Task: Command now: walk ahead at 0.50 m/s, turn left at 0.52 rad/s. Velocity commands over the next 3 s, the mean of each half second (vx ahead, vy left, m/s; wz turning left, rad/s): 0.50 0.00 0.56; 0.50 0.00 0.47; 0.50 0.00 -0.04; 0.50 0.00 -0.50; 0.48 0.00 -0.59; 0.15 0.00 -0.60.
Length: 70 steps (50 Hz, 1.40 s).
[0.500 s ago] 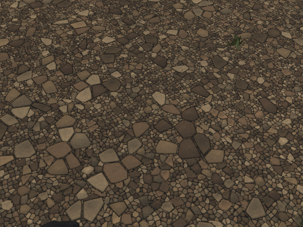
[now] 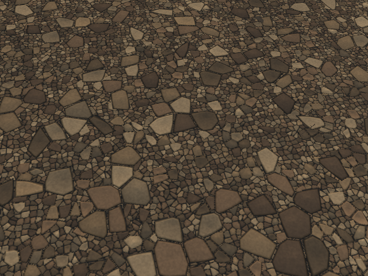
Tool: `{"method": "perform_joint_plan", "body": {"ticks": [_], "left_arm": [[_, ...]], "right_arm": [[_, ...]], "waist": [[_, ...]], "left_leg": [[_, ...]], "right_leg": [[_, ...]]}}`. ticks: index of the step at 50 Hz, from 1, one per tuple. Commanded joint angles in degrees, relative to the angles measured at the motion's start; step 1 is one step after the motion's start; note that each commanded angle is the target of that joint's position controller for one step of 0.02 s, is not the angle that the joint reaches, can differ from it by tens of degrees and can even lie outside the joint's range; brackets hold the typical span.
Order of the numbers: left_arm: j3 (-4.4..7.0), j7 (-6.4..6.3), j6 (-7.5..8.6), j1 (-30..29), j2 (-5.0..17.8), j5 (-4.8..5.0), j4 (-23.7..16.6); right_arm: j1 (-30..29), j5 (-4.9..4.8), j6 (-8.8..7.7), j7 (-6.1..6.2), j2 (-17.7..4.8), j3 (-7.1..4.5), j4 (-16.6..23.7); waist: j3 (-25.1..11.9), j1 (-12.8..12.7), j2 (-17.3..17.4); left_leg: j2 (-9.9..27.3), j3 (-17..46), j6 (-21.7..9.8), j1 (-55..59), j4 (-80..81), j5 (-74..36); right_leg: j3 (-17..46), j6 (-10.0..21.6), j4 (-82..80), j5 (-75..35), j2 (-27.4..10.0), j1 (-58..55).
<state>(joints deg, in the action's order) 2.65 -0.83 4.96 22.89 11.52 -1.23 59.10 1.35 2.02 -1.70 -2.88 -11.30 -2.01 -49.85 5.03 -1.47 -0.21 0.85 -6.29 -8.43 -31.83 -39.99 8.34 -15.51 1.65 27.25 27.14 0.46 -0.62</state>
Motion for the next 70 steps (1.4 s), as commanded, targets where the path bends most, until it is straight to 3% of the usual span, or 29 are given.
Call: {"method": "perform_joint_plan", "body": {"ticks": [1, 2, 3, 4, 6, 8, 11, 16, 23, 25, 27, 28, 29, 30, 31, 32, 34, 40, 45, 49, 51, 53, 54, 55, 56, 57, 59, 62, 70], "left_arm": [[1.82, -0.32, -1.02, 0.4, 10.0, -0.68, -3.3], [1.74, -0.05, -1.18, 0.4, 9.8, -0.33, -5.2], [0.78, 1.29, -1.00, 2.3, 3.8, 0.27, -9.3], [1.70, 1.32, -0.54, -7.1, 8.8, -0.53, -11.1], [1.37, 1.04, 0.65, -9.2, 7.7, 0.18, -12.0], [1.24, 0.71, -0.75, -6.0, 6.6, -1.28, -10.5], [1.12, 1.04, -2.96, -8.2, 5.4, -1.36, -11.5], [1.07, 1.38, -3.29, -20.7, 5.9, -1.00, -16.1], [0.21, 2.30, -2.15, -30.3, 6.6, -0.22, -20.5], [0.38, 2.15, -1.57, -27.2, 7.9, 0.07, -20.3], [1.34, 1.35, -0.69, -16.5, 10.3, 0.32, -17.4], [2.12, 0.59, 0.19, -8.3, 12.4, -0.26, -15.6], [2.99, -0.46, 0.46, 1.4, 16.9, -1.67, -15.4], [3.95, -0.37, -0.40, -1.8, 21.3, -2.25, -15.9], [3.16, -0.05, -1.10, -6.8, 15.1, -1.44, -16.9], [1.92, 0.15, -1.12, -10.3, 10.2, -0.83, -17.7], [1.10, 0.23, -0.72, -10.2, 7.7, -0.96, -16.3], [1.20, 1.06, 1.67, -3.3, 7.6, 0.05, -12.4], [0.92, 1.29, 1.49, -1.4, 7.8, 0.18, -10.3], [1.12, 0.89, 0.72, 3.3, 9.9, 0.35, -7.4], [1.18, 0.66, 0.01, 3.9, 10.9, 0.36, -6.3], [0.94, 0.54, -0.89, 3.7, 11.1, 0.74, -5.7], [0.33, 0.59, -0.90, 3.2, 9.6, 1.01, -7.1], [-1.12, 1.52, -0.74, 6.6, 3.2, 2.22, -10.3], [0.81, 0.87, -1.10, 3.5, 9.5, 1.01, -9.9], [1.13, 0.92, -1.06, -0.5, 9.5, 0.94, -11.1], [0.68, 1.31, -1.08, -1.2, 7.2, 0.65, -10.4], [0.63, 2.27, -3.15, 1.0, 5.6, -0.85, -9.0], [0.82, 2.99, -3.77, -12.5, 5.2, -0.15, -12.7]], "right_arm": [[14.5, 0.07, -0.67, 0.36, -5.0, -2.34, -1.4], [21.4, 0.73, -0.77, 1.06, -10.6, -4.23, -2.6], [20.4, 0.26, -0.13, 1.26, -17.0, -5.51, -1.3], [22.3, -1.28, 0.81, 1.49, -15.3, -5.18, -1.9], [16.6, -1.39, 0.82, 2.43, -11.3, -4.16, -2.1], [12.4, -1.63, -0.29, 2.88, -8.8, -3.50, -1.2], [14.7, -2.18, -1.93, 2.80, -10.1, -3.82, -1.7], [21.2, -2.12, -1.57, 3.00, -11.2, -4.31, -2.2], [26.4, -1.03, -1.53, 3.20, -11.7, -4.35, -2.0], [24.3, -0.89, -1.58, 3.57, -12.7, -4.58, -1.1], [20.6, -0.87, -2.19, 3.42, -14.0, -4.85, 0.2], [19.8, -1.37, -2.79, 2.91, -13.5, -4.71, 0.5], [21.2, -1.85, -3.27, 2.61, -8.5, -3.37, 2.5], [28.9, -3.71, -2.90, 2.60, -5.5, -2.95, 4.1], [27.6, -1.69, -1.69, 3.26, -10.1, -3.25, 1.7], [23.2, -1.11, -1.43, 2.63, -10.4, -3.38, 1.7], [19.5, -0.38, -0.81, 1.68, -8.7, -3.22, 2.6], [13.0, -0.02, 0.92, -0.31, -6.1, -2.21, 5.6], [1.9, 0.06, 0.09, -0.98, -4.2, -0.37, 8.9], [-3.1, 0.36, -0.27, -0.86, -4.9, 0.27, 10.5], [-1.2, 0.70, -0.61, -0.26, -5.7, 0.03, 9.8], [11.3, 1.28, -1.58, 0.61, -7.5, -0.95, 5.2], [20.3, 2.30, -2.01, 1.35, -10.8, -2.10, 2.7], [24.9, 2.62, -1.90, 2.18, -17.0, -3.57, 2.3], [24.7, -0.40, -1.24, 2.57, -16.8, -3.90, 2.3], [19.7, -1.23, -1.29, 2.67, -14.5, -3.27, 2.0], [14.2, -1.13, -2.19, 2.46, -8.9, -1.82, 2.0], [14.2, -1.43, -3.40, 2.56, -7.2, -1.26, 0.7], [19.9, -1.09, -4.61, 2.94, -8.1, -1.33, -2.5]], "waist": [[-8.2, 8.2, -1.7], [-12.2, 11.1, 3.5], [-16.2, 6.3, 16.1], [-13.6, 9.5, 5.8], [-2.9, 4.8, 0.6], [-3.1, 0.5, 1.1], [-4.8, -0.1, 1.3], [-3.3, 4.0, 2.6], [-1.8, 7.3, 5.3], [-2.1, 5.1, 6.4], [-5.7, -0.2, 5.7], [-10.5, -4.4, 1.9], [-20.5, -6.8, -5.6], [-24.1, -0.5, -21.2], [-15.7, 1.1, -9.2], [-8.4, 0.9, -2.6], [-4.3, 1.4, -3.3], [-4.3, 1.5, -5.5], [-1.4, 0.1, -5.1], [-0.7, -0.9, -5.2], [-2.0, 0.6, -5.7], [-9.0, 6.3, -4.1], [-14.9, 9.7, -1.3], [-22.3, 8.3, 12.4], [-22.5, 8.9, 7.5], [-13.8, 6.3, 4.9], [-6.1, 2.4, 3.1], [-5.2, -0.4, 4.0], [0.3, 1.9, 3.1]], "left_leg": [[-5.8, -1.7, -4.1, 20.2, 5.8, 4.3], [1.8, 11.9, -7.6, 30.3, 11.4, 10.3], [19.0, 46.0, -17.5, 43.9, 19.7, 11.1], [18.2, 50.5, -16.3, 44.6, 25.1, 17.0], [15.1, 36.6, -11.4, 31.9, 25.5, 5.9], [9.7, 27.1, -8.3, 24.1, 25.6, -9.3], [6.5, 22.4, -7.9, 22.4, 25.9, -18.9], [5.7, 24.4, -6.1, 26.7, 27.6, -12.2], [6.1, 27.0, -4.9, 32.0, 22.7, -19.0], [6.4, 28.3, -2.9, 30.2, 20.6, -20.9], [4.6, 28.2, -0.3, 26.1, 12.6, -28.9], [0.5, 24.9, 1.0, 22.5, 0.7, -27.3], [-3.2, 19.7, 1.9, 15.5, -16.4, -8.1], [-10.5, 14.8, 3.2, -0.4, -28.4, 24.9], [-4.0, 14.6, 2.6, -4.6, -33.6, 19.5], [-2.0, 13.6, 2.8, -3.7, -31.9, 13.5], [1.0, 12.5, 3.8, -1.5, -28.0, 9.7], [1.5, 10.5, 4.8, -6.8, -24.5, 3.8], [0.9, 6.0, 5.9, -3.6, -4.8, -4.9], [0.2, 2.1, 4.0, 1.0, 4.5, -2.0], [-1.7, 0.9, 2.0, 5.4, 7.4, 2.2], [-4.7, -0.1, -0.7, 21.7, 13.8, 0.5], [2.7, 8.0, -3.0, 36.4, 13.9, 2.7], [21.6, 35.9, -10.3, 53.8, 17.0, 3.7], [23.1, 43.4, -11.4, 50.4, 21.6, -1.7], [19.8, 32.9, -9.7, 43.8, 22.0, -4.8], [14.0, 22.4, -5.2, 31.1, 25.9, -9.6], [10.6, 16.8, -3.9, 24.5, 30.0, -11.8], [10.6, 6.4, -1.9, 27.7, 35.2, -10.4]], "right_leg": [[2.3, 4.5, 16.6, -60.4, -15.3, 3.7], [0.7, 2.3, 34.1, -46.4, -12.6, 13.1], [4.5, -0.9, 55.3, 5.2, 0.7, 35.9], [16.1, -0.4, 55.6, 2.6, 0.1, 45.5], [16.9, 0.0, 45.9, -6.6, -5.1, 44.8], [17.1, -1.3, 38.8, -8.5, -6.6, 35.6], [15.9, -3.3, 33.7, -11.0, -5.9, 33.3], [15.9, -5.6, 23.2, -20.9, -5.8, 40.3], [16.0, -3.9, 10.0, -23.0, -2.0, 38.3], [16.6, -2.6, 5.2, -21.1, -1.0, 30.6], [15.5, -0.6, 1.2, -18.5, 1.6, 14.9], [17.7, 0.9, -1.7, -19.0, -1.3, 3.5], [32.2, 3.1, -3.0, -5.2, -16.1, -9.6], [60.7, 9.4, -12.7, -2.0, -27.2, -16.6], [58.2, 9.0, -12.7, 5.8, -25.4, -8.6], [47.4, 7.8, -13.3, 1.9, -22.1, -0.5], [32.7, 6.1, -14.7, -15.2, -17.1, 6.1], [18.9, 6.9, -16.2, -38.1, -14.9, 4.3], [11.6, 6.5, -18.7, -38.6, -12.1, 5.8], [11.4, 6.8, -17.2, -44.2, -14.8, 0.9], [10.6, 6.4, -11.8, -56.7, -15.6, -2.4], [7.9, 5.0, 4.2, -62.9, -13.4, -0.7], [7.1, 3.9, 17.2, -48.0, -11.6, 9.7], [5.7, 1.1, 39.2, -7.6, -2.2, 31.6], [14.2, 1.4, 47.0, 2.6, -0.1, 36.6], [16.7, 2.0, 46.8, -1.9, -3.1, 39.5], [16.7, 1.9, 39.4, -7.1, -6.1, 35.3], [15.7, 0.4, 35.7, -10.1, -6.3, 29.7], [17.8, -0.5, 23.3, -25.1, -5.2, 40.3]]}}
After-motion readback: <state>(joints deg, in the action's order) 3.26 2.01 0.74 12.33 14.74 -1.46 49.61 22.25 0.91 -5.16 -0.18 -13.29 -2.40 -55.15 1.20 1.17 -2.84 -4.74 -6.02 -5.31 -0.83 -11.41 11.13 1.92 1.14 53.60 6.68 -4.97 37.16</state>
